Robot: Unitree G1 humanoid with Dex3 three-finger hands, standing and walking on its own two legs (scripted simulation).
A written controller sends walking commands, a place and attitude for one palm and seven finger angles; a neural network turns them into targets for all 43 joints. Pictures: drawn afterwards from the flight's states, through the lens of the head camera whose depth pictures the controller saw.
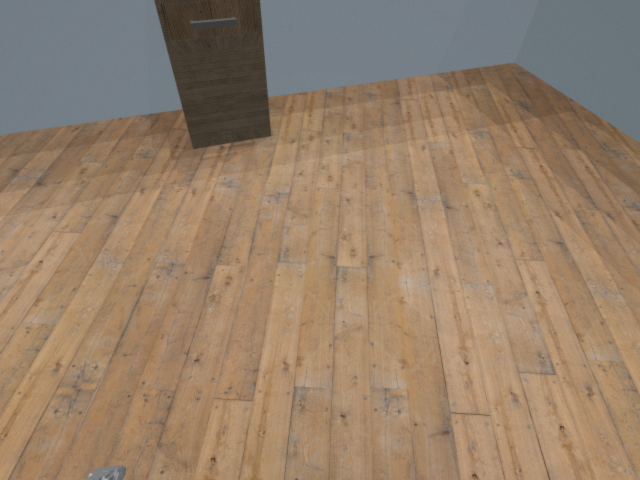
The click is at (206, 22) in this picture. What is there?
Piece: drawer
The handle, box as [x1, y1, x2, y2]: [190, 16, 236, 28]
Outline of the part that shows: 236,19 232,16 230,18 201,21 190,20 192,28 234,25 236,24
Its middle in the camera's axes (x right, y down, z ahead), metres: -0.47 -0.95 +1.69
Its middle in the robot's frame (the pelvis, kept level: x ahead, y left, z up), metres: +1.86 +0.57 -0.14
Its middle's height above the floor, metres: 0.63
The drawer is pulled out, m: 0.00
